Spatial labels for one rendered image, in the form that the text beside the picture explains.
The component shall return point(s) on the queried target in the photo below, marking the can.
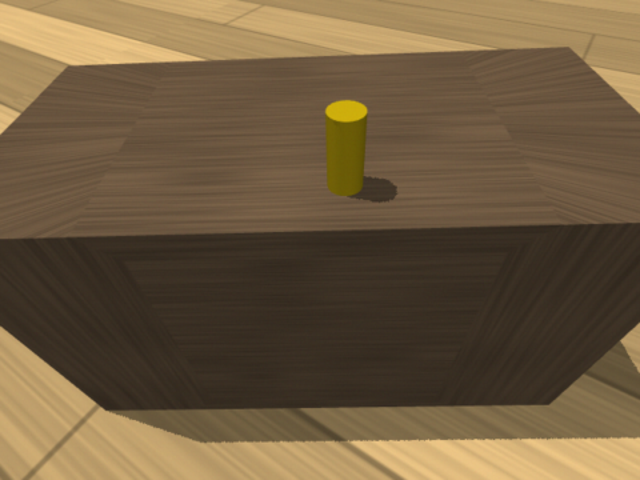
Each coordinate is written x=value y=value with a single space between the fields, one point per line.
x=346 y=123

